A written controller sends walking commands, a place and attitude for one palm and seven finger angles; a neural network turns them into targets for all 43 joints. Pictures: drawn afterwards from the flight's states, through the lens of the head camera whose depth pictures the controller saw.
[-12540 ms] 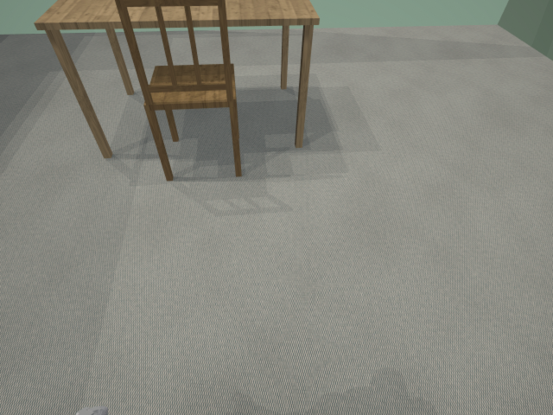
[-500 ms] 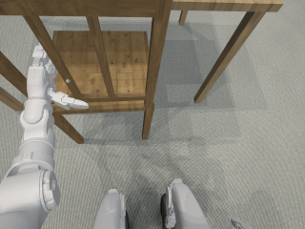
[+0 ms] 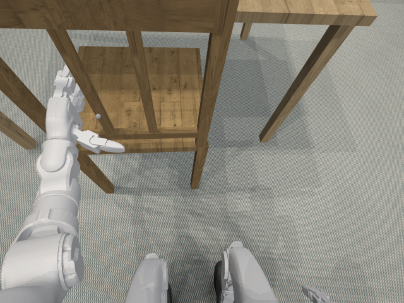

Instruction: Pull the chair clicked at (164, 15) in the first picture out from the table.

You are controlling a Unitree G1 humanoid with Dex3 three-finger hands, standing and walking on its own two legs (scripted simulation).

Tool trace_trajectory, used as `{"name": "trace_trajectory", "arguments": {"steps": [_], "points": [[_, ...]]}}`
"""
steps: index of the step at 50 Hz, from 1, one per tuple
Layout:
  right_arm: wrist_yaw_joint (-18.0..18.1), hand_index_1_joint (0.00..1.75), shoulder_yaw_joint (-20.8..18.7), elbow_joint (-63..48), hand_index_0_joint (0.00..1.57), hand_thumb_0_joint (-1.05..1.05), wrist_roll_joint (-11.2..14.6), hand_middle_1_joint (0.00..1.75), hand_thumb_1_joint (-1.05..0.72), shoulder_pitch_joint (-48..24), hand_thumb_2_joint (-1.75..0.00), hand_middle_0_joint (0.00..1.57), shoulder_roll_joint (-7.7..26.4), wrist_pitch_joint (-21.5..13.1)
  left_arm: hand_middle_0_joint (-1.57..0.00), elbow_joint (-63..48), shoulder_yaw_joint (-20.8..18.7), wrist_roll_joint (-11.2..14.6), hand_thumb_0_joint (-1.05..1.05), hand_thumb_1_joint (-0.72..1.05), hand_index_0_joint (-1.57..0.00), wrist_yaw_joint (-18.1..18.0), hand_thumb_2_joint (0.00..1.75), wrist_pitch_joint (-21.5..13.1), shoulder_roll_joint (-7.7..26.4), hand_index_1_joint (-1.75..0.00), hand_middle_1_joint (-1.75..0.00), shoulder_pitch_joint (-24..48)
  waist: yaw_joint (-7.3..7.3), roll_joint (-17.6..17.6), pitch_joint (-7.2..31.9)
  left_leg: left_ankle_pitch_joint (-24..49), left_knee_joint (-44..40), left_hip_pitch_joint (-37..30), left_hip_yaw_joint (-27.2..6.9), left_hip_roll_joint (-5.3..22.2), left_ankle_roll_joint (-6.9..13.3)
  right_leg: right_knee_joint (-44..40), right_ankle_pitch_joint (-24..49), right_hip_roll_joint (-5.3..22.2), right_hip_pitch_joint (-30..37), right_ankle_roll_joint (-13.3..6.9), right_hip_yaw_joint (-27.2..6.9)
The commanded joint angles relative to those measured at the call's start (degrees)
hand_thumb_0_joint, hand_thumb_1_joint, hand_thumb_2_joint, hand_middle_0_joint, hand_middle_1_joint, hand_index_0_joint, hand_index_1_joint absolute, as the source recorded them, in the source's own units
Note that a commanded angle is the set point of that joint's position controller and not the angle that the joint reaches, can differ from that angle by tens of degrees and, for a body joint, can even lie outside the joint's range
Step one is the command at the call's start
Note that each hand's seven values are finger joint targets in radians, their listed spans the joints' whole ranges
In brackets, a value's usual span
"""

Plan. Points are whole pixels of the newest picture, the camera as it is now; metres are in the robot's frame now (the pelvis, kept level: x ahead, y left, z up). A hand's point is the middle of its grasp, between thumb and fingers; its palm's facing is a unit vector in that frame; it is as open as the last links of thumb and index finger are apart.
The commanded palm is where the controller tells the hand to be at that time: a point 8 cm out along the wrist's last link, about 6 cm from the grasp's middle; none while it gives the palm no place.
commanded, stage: hook a spindle and tug to test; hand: left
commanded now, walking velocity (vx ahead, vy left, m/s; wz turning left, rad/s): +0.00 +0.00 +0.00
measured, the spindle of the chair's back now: (90, 93) +0.51 +0.20 +0.04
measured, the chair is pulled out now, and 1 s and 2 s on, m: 0.00 0.00 0.07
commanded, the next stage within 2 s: step backward, pulling the chair out in 1.38 s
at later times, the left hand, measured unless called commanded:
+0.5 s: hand (100, 116) +0.47 +0.18 +0.02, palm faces +0.03 -1.00 -0.04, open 10.5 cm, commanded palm +0.44 +0.22 +0.02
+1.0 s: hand (104, 113) +0.47 +0.17 +0.02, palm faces +0.04 -1.00 -0.03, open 5.1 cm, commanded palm +0.43 +0.22 +0.02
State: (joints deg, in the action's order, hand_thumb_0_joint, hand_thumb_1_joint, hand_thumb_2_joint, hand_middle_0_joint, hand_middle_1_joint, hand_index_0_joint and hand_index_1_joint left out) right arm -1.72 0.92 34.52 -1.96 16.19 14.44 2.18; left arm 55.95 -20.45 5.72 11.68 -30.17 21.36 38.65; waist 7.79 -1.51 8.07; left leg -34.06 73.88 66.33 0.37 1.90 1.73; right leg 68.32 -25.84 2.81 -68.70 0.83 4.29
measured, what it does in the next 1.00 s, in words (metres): stands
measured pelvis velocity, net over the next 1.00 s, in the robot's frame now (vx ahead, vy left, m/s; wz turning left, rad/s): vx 0.01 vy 0.00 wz -0.01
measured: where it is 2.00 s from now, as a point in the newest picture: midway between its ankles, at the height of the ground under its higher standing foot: outside the picture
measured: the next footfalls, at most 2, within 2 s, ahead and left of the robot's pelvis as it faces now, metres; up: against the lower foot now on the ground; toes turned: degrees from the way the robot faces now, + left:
none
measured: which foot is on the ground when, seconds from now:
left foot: down 0.00-1.00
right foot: down 0.00-1.00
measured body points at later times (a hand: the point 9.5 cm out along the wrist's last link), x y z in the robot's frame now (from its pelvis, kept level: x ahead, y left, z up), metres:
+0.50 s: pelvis +0.00 +0.00 +0.00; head +0.15 +0.02 +0.42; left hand +0.46 +0.23 +0.02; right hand +0.06 -0.27 -0.12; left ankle +0.00 +0.10 -0.62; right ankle +0.05 -0.14 -0.62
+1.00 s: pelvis +0.01 +0.00 +0.00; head +0.16 +0.01 +0.42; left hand +0.46 +0.23 +0.02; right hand +0.06 -0.26 -0.12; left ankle +0.00 +0.10 -0.62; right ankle +0.05 -0.14 -0.62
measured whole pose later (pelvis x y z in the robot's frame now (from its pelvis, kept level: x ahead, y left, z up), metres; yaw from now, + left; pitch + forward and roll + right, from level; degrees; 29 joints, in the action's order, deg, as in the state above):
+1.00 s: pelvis +0.01 +0.00 +0.00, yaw -1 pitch +27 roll -3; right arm -2.1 0.8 33.6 -1.7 16.9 14.0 2.5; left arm 52.2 -20.8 6.5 9.6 -28.0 20.6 36.4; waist 8.4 -1.6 8.2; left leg -34.4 73.0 65.6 1.0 2.3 1.5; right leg 68.1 -26.2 2.2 -68.8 0.7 3.5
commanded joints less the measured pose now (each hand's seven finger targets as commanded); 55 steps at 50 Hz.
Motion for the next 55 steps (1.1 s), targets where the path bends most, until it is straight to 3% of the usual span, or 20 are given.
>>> {"name": "trace_trajectory", "arguments": {"steps": [1, 5, 7, 9, 13, 16, 19, 20, 24, 28, 31, 33, 34, 39, 44, 46, 47, 49, 53, 55], "points": [[0.84, 0.3, -3.59, -3.64, 0.2, 0.0, 0.17, 0.3, -0.9, 7.83, -0.9, 0.2, 10.2, -0.92, -0.18, -12.24, -2.0, 0.66, 0.0, -0.5, -0.18, -0.14, 0.3, -4.37, 12.43, -0.46, -0.46, 20.31, 0.92, -5.54, 28.83, 26.23, -9.6, -17.82, -3.52, -1.25, -1.35, -5.37, 14.66, -3.24, 17.43, -2.18, -1.58], [1.05, 0.3, -3.36, -3.55, 0.2, 0.0, 0.34, 0.3, -0.9, 7.64, -0.9, 0.2, 10.11, -0.95, -0.25, -9.82, -1.93, 0.63, 0.0, -0.5, -0.25, 0.3, 0.3, -4.23, 12.47, -0.68, -0.68, 22.0, 1.54, -4.58, 26.99, 22.54, -9.21, -14.79, -2.99, -1.5, -0.86, -5.53, 13.05, -3.2, 17.27, -2.02, -2.05], [1.21, 0.3, -3.34, -3.74, 0.2, 0.0, 0.18, 0.3, -0.9, 7.78, -0.9, 0.2, 10.27, -1.07, -0.29, -11.04, -3.32, 0.54, 0.0, -0.5, -0.29, 0.51, 0.3, -4.69, 14.55, -0.79, -0.79, 22.11, 0.76, -5.97, 28.8, 23.84, -9.16, -15.57, -3.01, -1.6, -0.97, -5.29, 14.06, -3.13, 18.49, -2.23, -2.25], [1.1, 0.3, -3.54, -3.82, 0.2, 0.0, 0.16, 0.3, -0.9, 7.75, -0.9, 0.2, 10.15, -1.25, -0.32, -13.43, -1.69, 0.85, 0.0, -0.5, -0.32, 0.79, 0.3, -5.02, 12.56, -0.9, -0.9, 22.06, 0.99, -7.87, 31.62, 27.04, -8.99, -19.53, -3.55, -1.29, -1.39, -4.96, 15.06, -3.2, 17.03, -2.24, -1.78], [0.93, 0.3, -3.67, -3.64, 0.2, 0.0, 0.42, 0.3, -0.9, 8.19, -0.9, 0.2, 10.19, -1.12, -0.39, -11.59, -0.24, 1.84, 0.0, -0.28, -0.39, 1.22, 0.4, -3.48, 9.82, -1.12, -1.12, 18.63, 1.36, -4.92, 30.04, 27.33, -9.21, -18.48, -3.57, -1.21, -1.22, -5.45, 15.58, -3.4, 17.49, -2.12, -1.49], [1.15, 0.3, -3.59, -3.37, 0.2, 0.0, 0.5, 0.3, -0.9, 8.14, -0.9, 0.2, 10.31, -0.91, -0.45, -11.28, -2.34, 1.43, 0.0, -0.11, -0.45, 0.68, 0.47, -2.84, 12.7, -1.29, -1.29, 20.05, 1.2, -3.72, 28.41, 23.56, -9.3, -15.04, -2.97, -1.43, -0.8, -5.92, 14.26, -3.24, 18.7, -1.92, -2.09], [1.26, 0.3, -3.33, -3.46, 0.2, 0.0, 0.34, 0.3, -0.9, 8.01, -0.9, 0.2, 10.07, -1.24, -0.5, -11.23, -2.53, 1.12, 0.0, 0.06, -0.5, 0.25, 0.54, -3.48, 13.03, -1.45, -1.45, 21.54, 1.3, -4.6, 27.78, 22.22, -9.3, -14.3, -2.81, -1.61, -0.71, -5.87, 13.37, -3.24, 18.51, -1.96, -2.33], [1.3, 0.3, -3.27, -3.29, 0.2, 0.0, 0.35, 0.3, -0.9, 8.05, -0.9, 0.2, 10.11, -1.26, -0.5, -10.58, -2.41, 0.95, 0.0, 0.12, -0.5, 0.16, 0.56, -3.73, 13.19, -1.45, -1.45, 22.2, 1.51, -4.12, 26.98, 21.66, -9.33, -14.0, -2.94, -1.56, -0.74, -5.85, 12.78, -3.24, 18.03, -2.0, -2.23], [1.25, 0.3, -3.37, -3.4, 0.2, 0.0, 0.08, 0.3, -0.9, 8.3, -0.9, 0.2, 10.03, -1.67, -0.5, -11.87, -2.86, 0.78, 0.0, 0.34, -0.5, 0.36, 0.66, -4.86, 13.64, -1.45, -1.45, 21.96, 0.96, -6.16, 30.61, 24.32, -8.95, -16.54, -3.12, -1.56, -0.92, -5.2, 14.41, -3.28, 18.53, -2.09, -2.23], [1.11, 0.3, -3.38, -3.86, 0.2, 0.0, 0.31, 0.3, -0.9, 8.27, -0.9, 0.2, 10.22, -1.44, -0.5, -11.23, -2.68, 1.26, 0.0, 0.56, -0.5, 0.84, 0.76, -3.82, 13.11, -1.45, -1.45, 19.84, 0.96, -4.98, 29.96, 25.03, -9.01, -16.19, -3.17, -1.35, -0.85, -5.11, 14.98, -3.44, 18.5, -2.16, -2.08], [1.04, 0.3, -3.5, -3.91, 0.2, 0.0, 0.3, 0.3, -0.9, 8.36, -0.9, 0.2, 10.18, -1.22, -0.5, -12.53, -2.34, 1.01, 0.0, 0.73, -0.5, 0.55, 0.83, -3.42, 13.03, -1.45, -1.45, 20.74, 0.71, -7.32, 30.38, 26.36, -9.25, -17.7, -3.27, -1.24, -1.22, -5.09, 15.23, -3.28, 17.84, -2.16, -1.86], [1.06, 0.3, -3.45, -3.75, 0.2, 0.0, 0.34, 0.3, -0.9, 8.65, -0.9, 0.2, 10.16, -1.23, -0.5, -11.14, -1.86, 1.11, 0.0, 0.84, -0.5, 0.28, 0.88, -3.04, 12.28, -1.45, -1.45, 20.76, 1.52, -4.36, 29.18, 25.19, -9.12, -16.25, -3.34, -1.17, -0.89, -5.23, 14.87, -3.46, 17.89, -2.03, -1.86], [1.14, 0.3, -3.49, -3.53, 0.2, 0.0, 0.29, 0.3, -0.9, 8.74, -0.9, 0.2, 10.39, -1.19, -0.5, -11.52, -2.1, 0.73, 0.0, 0.9, -0.5, 0.11, 0.9, -3.15, 12.98, -1.45, -1.45, 21.79, 1.58, -5.54, 29.23, 25.41, -9.22, -16.89, -3.47, -1.07, -1.06, -5.15, 14.61, -3.3, 17.02, -2.02, -1.75], [0.87, 0.3, -3.74, -3.88, 0.2, 0.0, 0.32, 0.3, -0.9, 8.79, -0.9, 0.2, 10.09, -1.11, -0.5, -12.73, -1.19, 0.85, 0.0, 0.9, -0.5, -0.02, 0.9, -3.16, 11.07, -1.45, -1.45, 18.68, 0.71, -7.14, 30.72, 29.4, -9.42, -19.8, -3.63, -0.9, -1.58, -4.96, 16.25, -3.28, 16.79, -2.21, -1.44], [0.62, 0.3, -3.71, -4.33, 0.2, 0.0, 0.41, 0.3, -0.9, 8.48, -0.9, 0.2, 9.94, -0.92, -0.5, -14.14, -1.72, 0.69, 0.0, 0.9, -0.5, -0.82, 0.9, -2.88, 11.57, -1.45, -1.45, 15.15, 0.06, -5.02, 29.93, 27.86, -9.78, -17.56, -2.85, -1.08, -1.26, -5.35, 17.04, -3.31, 19.45, -2.08, -1.92], [0.47, 0.3, -3.73, -4.75, 0.2, 0.0, 0.43, 0.3, -0.9, 8.23, -0.9, 0.2, 9.57, -0.87, -0.5, -14.91, -0.67, 0.35, 0.0, 0.9, -0.5, -0.82, 0.9, -2.8, 10.31, -1.45, -1.45, 13.26, -0.24, -5.13, 29.83, 28.13, -9.92, -17.24, -2.47, -1.2, -1.13, -5.46, 17.94, -3.3, 20.52, -2.12, -2.12], [0.45, 0.3, -3.79, -4.77, 0.2, 0.0, 0.47, 0.3, -0.9, 8.2, -0.9, 0.2, 9.67, -0.86, -0.5, -15.69, -1.1, 0.5, 0.0, 0.9, -0.5, -0.95, 0.9, -2.87, 10.9, -1.45, -1.45, 13.12, -0.18, -4.25, 29.73, 28.11, -9.98, -17.01, -2.48, -1.12, -1.1, -5.5, 18.33, -3.32, 20.97, -2.09, -2.19], [0.31, 0.3, -3.79, -5.26, 0.2, 0.0, 0.57, 0.3, -0.9, 8.0, -0.9, 0.2, 9.57, -0.88, -0.5, -16.82, -0.82, 0.65, 0.0, 0.9, -0.5, -0.85, 0.9, -2.86, 10.15, -1.45, -1.45, 10.5, -0.84, -5.99, 30.19, 29.69, -10.32, -18.65, -2.44, -1.03, -1.4, -5.42, 18.51, -3.32, 20.54, -2.2, -1.96], [0.28, 0.3, -3.78, -6.19, 0.2, 0.0, 0.85, 0.3, -0.9, 7.55, -0.9, 0.2, 9.35, -1.06, -0.5, -19.78, -1.48, 1.84, 0.0, 0.9, -0.5, -0.4, 0.9, -2.64, 10.41, -1.45, -1.45, 5.86, -1.59, -4.45, 30.38, 30.71, -11.02, -17.58, -2.0, -1.14, -1.2, -5.68, 21.12, -3.37, 24.25, -2.31, -2.28], [0.25, 0.3, -3.98, -6.44, 0.2, 0.0, 1.05, 0.3, -0.9, 7.25, -0.9, 0.2, 9.07, -1.23, -0.5, -20.94, -0.95, 2.35, 0.0, 0.9, -0.5, -0.32, 0.9, -2.41, 8.87, -1.45, -1.45, 2.99, -1.95, -4.46, 29.89, 32.68, -11.05, -18.61, -1.76, -0.98, -1.32, -5.93, 22.06, -3.3, 24.01, -2.14, -2.23]]}}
